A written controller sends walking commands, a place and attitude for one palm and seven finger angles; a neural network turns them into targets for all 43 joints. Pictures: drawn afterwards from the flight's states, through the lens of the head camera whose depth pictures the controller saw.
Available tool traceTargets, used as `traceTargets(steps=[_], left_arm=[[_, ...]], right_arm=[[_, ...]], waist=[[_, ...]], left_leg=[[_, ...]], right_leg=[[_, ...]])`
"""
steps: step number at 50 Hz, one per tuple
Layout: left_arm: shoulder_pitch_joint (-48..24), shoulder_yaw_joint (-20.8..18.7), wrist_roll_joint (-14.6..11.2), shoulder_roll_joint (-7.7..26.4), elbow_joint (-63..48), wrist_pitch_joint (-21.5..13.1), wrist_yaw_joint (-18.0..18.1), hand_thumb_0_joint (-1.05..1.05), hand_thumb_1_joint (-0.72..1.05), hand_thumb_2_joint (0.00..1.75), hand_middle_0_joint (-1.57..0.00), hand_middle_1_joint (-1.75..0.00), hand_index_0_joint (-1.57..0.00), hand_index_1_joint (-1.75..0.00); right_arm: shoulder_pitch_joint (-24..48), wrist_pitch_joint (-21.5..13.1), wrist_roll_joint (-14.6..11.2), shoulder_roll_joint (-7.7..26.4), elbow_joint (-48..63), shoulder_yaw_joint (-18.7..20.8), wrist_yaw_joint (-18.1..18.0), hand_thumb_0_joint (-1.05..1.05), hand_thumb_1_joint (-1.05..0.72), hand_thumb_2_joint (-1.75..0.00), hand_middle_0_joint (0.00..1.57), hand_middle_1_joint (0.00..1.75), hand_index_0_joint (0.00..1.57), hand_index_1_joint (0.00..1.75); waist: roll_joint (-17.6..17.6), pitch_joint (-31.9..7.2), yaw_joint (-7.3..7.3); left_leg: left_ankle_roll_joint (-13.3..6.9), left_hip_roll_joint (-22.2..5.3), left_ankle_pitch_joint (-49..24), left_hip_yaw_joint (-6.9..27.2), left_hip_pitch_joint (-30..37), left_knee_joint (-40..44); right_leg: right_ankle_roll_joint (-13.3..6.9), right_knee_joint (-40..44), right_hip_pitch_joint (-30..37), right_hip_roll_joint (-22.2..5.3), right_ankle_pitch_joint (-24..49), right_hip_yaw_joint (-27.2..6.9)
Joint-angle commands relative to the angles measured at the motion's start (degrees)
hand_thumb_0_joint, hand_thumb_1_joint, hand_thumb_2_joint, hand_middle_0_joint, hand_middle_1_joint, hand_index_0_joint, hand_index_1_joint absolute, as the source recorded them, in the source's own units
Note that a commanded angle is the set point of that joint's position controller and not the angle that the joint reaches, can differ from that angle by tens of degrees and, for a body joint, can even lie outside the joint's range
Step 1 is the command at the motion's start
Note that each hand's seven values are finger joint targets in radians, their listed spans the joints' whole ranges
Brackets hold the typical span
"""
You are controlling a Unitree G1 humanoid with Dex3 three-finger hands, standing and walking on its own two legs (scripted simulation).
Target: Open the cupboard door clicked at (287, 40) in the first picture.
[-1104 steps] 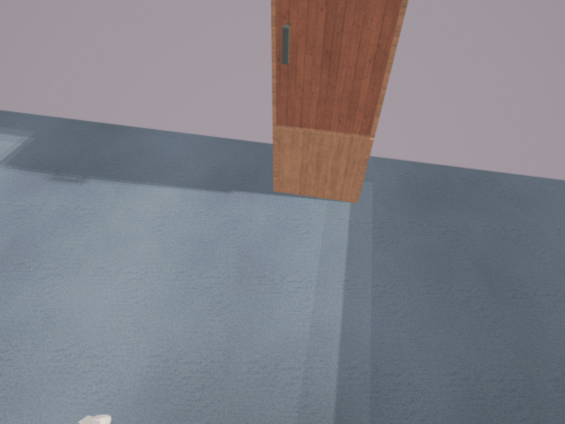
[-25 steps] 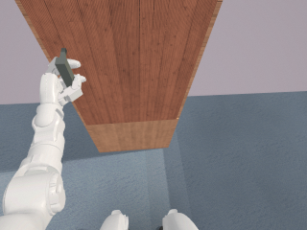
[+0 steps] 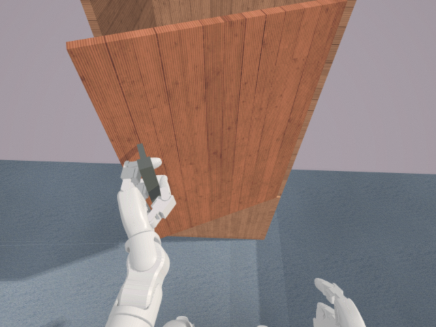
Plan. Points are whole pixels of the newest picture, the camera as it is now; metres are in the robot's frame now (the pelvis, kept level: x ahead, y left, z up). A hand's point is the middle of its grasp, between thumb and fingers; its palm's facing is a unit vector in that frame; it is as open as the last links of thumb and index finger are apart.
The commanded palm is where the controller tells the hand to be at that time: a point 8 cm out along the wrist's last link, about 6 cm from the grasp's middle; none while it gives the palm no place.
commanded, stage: pull the door open along its arc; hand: left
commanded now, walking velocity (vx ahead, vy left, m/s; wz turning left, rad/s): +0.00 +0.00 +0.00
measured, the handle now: (149, 174) +0.38 +0.15 +0.06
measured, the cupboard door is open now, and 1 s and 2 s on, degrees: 23 41 42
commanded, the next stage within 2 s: open thumb and fingers to let go in 0.38 s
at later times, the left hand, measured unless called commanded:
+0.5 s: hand (204, 248) +0.24 +0.04 +0.06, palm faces +0.29 -0.96 -0.02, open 6.0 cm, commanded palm +0.20 +0.08 +0.06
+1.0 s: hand (195, 248) +0.24 +0.05 +0.06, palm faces +0.40 -0.92 -0.01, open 12.6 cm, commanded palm +0.20 +0.08 +0.06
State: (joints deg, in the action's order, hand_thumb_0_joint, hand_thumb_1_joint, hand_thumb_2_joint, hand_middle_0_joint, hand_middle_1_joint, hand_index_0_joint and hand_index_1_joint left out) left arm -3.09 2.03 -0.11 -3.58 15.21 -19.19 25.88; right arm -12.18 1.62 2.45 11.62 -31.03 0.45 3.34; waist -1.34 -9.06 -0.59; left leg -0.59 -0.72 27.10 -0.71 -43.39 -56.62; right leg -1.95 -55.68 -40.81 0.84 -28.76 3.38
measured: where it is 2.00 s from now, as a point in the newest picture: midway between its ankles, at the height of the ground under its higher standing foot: outside the picture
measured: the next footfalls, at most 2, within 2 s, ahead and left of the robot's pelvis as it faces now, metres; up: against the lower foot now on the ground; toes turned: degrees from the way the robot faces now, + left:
none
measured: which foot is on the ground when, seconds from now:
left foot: down 0.00-1.00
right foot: down 0.00-1.00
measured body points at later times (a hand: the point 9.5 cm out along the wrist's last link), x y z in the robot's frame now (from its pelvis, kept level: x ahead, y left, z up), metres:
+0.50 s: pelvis +0.00 -0.04 +0.00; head +0.01 -0.05 +0.45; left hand +0.22 +0.09 +0.07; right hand +0.19 -0.24 -0.08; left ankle +0.00 +0.11 -0.68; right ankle -0.02 -0.10 -0.68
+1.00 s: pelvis -0.01 -0.04 +0.00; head +0.02 -0.07 +0.45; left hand +0.21 +0.10 +0.06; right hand +0.18 -0.26 -0.10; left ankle +0.00 +0.11 -0.68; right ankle -0.02 -0.10 -0.68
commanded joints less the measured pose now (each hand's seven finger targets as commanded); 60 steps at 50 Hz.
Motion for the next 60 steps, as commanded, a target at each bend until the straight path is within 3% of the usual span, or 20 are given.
traceTargets(steps=[1,6,8,10,15,16,18,21,23,24,26,28,32,34,37,39,44,46,60], left_arm=[[-8.2,7.4,6.4,-3.4,-15.3,0.0,6.7,0.0,0.9,0.9,-0.4,-1.35,-0.4,-1.35],[-1.5,13.5,7.4,-7.4,-19.2,2.1,5.9,0.0,0.9,0.9,-0.4,-1.35,-0.4,-1.35],[2.0,15.5,7.3,-8.6,-22.4,2.3,5.4,0.0,0.9,0.9,-0.4,-1.35,-0.4,-1.35],[6.8,16.7,7.0,-9.2,-24.3,2.7,5.0,0.0,0.9,0.9,-0.4,-1.35,-0.4,-1.35],[19.1,19.3,5.4,-11.2,-30.0,4.3,3.9,0.0,0.9,0.9,-0.4,-1.35,-0.4,-1.35],[23.2,18.9,5.1,-10.6,-30.7,4.8,3.5,0.0,0.9,0.9,-0.4,-1.35,-0.4,-1.35],[28.5,18.4,4.2,-10.2,-33.4,5.4,2.8,0.0,0.9,0.9,-0.4,-1.35,-0.4,-1.35],[24.3,15.8,3.9,-8.3,-33.0,5.9,3.9,0.0,0.9,0.9,-0.4,-1.35,-0.4,-1.35],[19.5,13.9,4.6,-7.2,-31.3,5.5,5.0,0.0,0.9,0.9,-0.4,-1.35,-0.4,-1.35],[13.9,11.9,4.8,-5.4,-29.7,5.0,5.8,0.0,0.9,0.9,-0.4,-1.35,-0.4,-1.35],[14.9,11.6,4.9,-5.7,-29.3,4.4,6.0,0.0,0.76,0.84,-0.39,-1.34,-0.39,-1.34],[17.5,13.2,4.8,-7.0,-29.6,4.0,5.0,0.0,0.62,0.78,-0.38,-1.32,-0.38,-1.32],[19.7,13.4,4.5,-5.6,-31.4,3.3,3.4,0.0,0.34,0.66,-0.36,-1.29,-0.36,-1.29],[18.7,13.5,4.4,-5.5,-31.0,2.8,2.9,0.0,0.2,0.6,-0.35,-1.27,-0.35,-1.27],[19.8,12.3,4.3,-4.5,-30.8,1.8,2.8,0.0,-0.01,0.51,-0.33,-1.25,-0.33,-1.25],[18.6,12.1,4.2,-4.4,-30.7,1.2,2.8,0.0,-0.15,0.45,-0.32,-1.24,-0.32,-1.24],[15.4,13.6,4.9,-4.9,-31.2,0.1,3.0,0.0,-0.5,0.3,-0.3,-1.2,-0.3,-1.2],[15.0,14.5,5.2,-5.1,-31.7,-0.1,2.9,0.0,-0.5,0.3,-0.3,-1.2,-0.3,-1.2],[16.2,15.3,4.9,-6.8,-31.3,1.7,4.3,0.0,-0.5,0.3,-0.18,-0.5,-0.18,-0.5]], right_arm=[[1.0,-1.8,1.3,5.8,7.8,2.4,-0.8,0.0,-0.9,-0.9,0.2,0.3,0.2,0.3],[3.2,-2.2,1.1,4.5,9.0,1.6,-2.1,0.0,-0.9,-0.9,0.2,0.3,0.2,0.3],[4.1,-2.6,0.9,4.0,9.6,1.2,-2.1,0.0,-0.9,-0.9,0.2,0.3,0.2,0.3],[4.8,-3.1,0.7,3.6,10.3,0.7,-2.1,0.0,-0.9,-0.9,0.2,0.3,0.2,0.3],[6.4,-4.6,0.3,2.9,12.0,-0.1,-1.7,0.0,-0.9,-0.9,0.2,0.3,0.2,0.3],[6.6,-4.6,0.2,3.0,12.2,-0.2,-1.5,0.0,-0.9,-0.9,0.2,0.3,0.2,0.3],[7.2,-4.7,-0.1,2.7,12.9,-0.4,-1.4,0.0,-0.9,-0.9,0.2,0.3,0.2,0.3],[7.7,-4.8,0.1,2.8,12.4,-0.6,-1.8,0.0,-0.9,-0.9,0.2,0.3,0.2,0.3],[7.5,-5.0,0.7,2.9,11.7,-0.6,-2.2,0.0,-0.9,-0.9,0.2,0.3,0.2,0.3],[7.1,-5.0,1.0,3.0,10.7,-0.6,-2.7,0.0,-0.9,-0.9,0.2,0.3,0.2,0.3],[7.2,-5.4,1.2,3.0,10.9,-0.2,-2.9,0.0,-0.9,-0.9,0.2,0.3,0.2,0.3],[6.3,-5.7,1.0,2.9,11.2,-0.1,-2.8,0.0,-0.9,-0.9,0.2,0.3,0.2,0.3],[5.1,-5.9,0.7,3.2,11.5,0.2,-2.9,0.0,-0.9,-0.9,0.2,0.3,0.2,0.3],[4.9,-5.9,0.7,3.4,11.3,0.2,-2.9,0.0,-0.9,-0.9,0.2,0.3,0.2,0.3],[5.1,-6.1,0.9,3.4,11.2,0.3,-3.0,0.0,-0.9,-0.9,0.2,0.3,0.2,0.3],[5.0,-6.2,0.9,3.4,11.0,0.3,-3.0,0.0,-0.9,-0.9,0.2,0.3,0.2,0.3],[5.2,-6.9,1.0,3.7,10.8,0.5,-3.2,0.0,-0.9,-0.9,0.2,0.3,0.2,0.3],[5.0,-7.1,0.9,4.0,10.8,0.7,-3.3,0.0,-0.9,-0.9,0.2,0.3,0.2,0.3],[5.4,-7.3,0.6,3.8,11.7,0.2,-3.1,0.0,-0.9,-0.9,0.2,0.3,0.2,0.3]], waist=[[4.6,-14.7,-1.56],[5.4,-12.0,-1.84],[3.9,-12.1,-1.44],[2.9,-10.8,-1.18],[4.2,-10.0,-0.38],[4.3,-9.9,0.56],[4.2,-8.9,1.11],[4.3,-5.6,0.63],[4.3,-5.5,0.07],[5.7,-4.3,-0.8],[6.2,-6.5,0.3],[6.5,-8.8,0.42],[7.3,-9.4,0.04],[7.6,-8.3,-0.61],[7.5,-8.5,0.07],[7.4,-8.4,-0.3],[7.2,-9.3,-0.97],[6.6,-9.6,-1.06],[5.7,-9.4,-0.07]], left_leg=[[-0.2,0.6,-19.4,1.6,11.9,6.0],[-0.5,1.0,-17.1,1.6,11.9,6.4],[-0.4,1.1,-16.9,1.7,12.4,6.6],[-0.4,1.3,-16.5,1.8,12.3,6.7],[-0.3,1.7,-15.4,2.1,11.8,6.5],[-0.2,1.8,-15.6,2.3,11.4,6.8],[0.0,2.0,-15.2,1.9,11.2,6.8],[0.1,2.4,-12.6,2.1,9.5,5.8],[0.2,2.6,-11.4,2.2,8.6,4.7],[0.1,2.6,-10.3,2.4,7.5,4.0],[0.2,2.8,-10.1,2.4,6.9,3.8],[0.2,2.9,-11.5,2.4,7.5,4.0],[0.2,2.7,-13.2,2.5,6.9,4.0],[0.2,2.7,-12.4,2.6,6.4,3.8],[0.3,2.8,-11.6,2.7,5.3,3.5],[0.2,2.8,-11.0,2.6,5.3,3.3],[-0.1,2.7,-10.0,2.8,5.3,2.6],[-0.4,2.6,-10.4,2.9,6.0,2.7],[-0.4,2.4,-11.4,2.5,8.4,4.1]], right_leg=[[0.4,7.5,8.1,0.6,22.8,-0.1],[0.4,9.8,9.7,-0.2,22.9,-0.9],[0.3,9.9,10.6,-0.5,23.2,-1.0],[0.4,10.3,10.9,-0.7,23.7,-1.0],[1.0,11.0,12.7,-1.1,25.4,-1.2],[0.8,11.0,13.6,-1.1,25.8,-1.1],[0.9,11.3,14.0,-1.1,26.5,-1.1],[1.3,12.4,11.9,-1.6,23.6,-2.5],[1.7,12.5,9.8,-2.0,21.8,-3.6],[2.1,12.8,8.0,-2.4,19.9,-4.4],[2.1,13.1,9.4,-2.8,19.1,-5.7],[2.6,12.8,11.8,-3.5,24.1,-6.4],[3.2,12.4,14.9,-4.3,31.9,-7.5],[3.5,12.7,14.2,-4.6,31.3,-8.0],[3.4,12.7,14.4,-4.8,30.0,-8.7],[3.4,12.7,13.4,-4.7,28.0,-8.5],[3.2,12.6,11.3,-4.7,23.5,-8.6],[2.7,12.4,10.7,-4.2,22.5,-7.9],[1.6,10.7,9.0,-2.2,20.4,-3.4]])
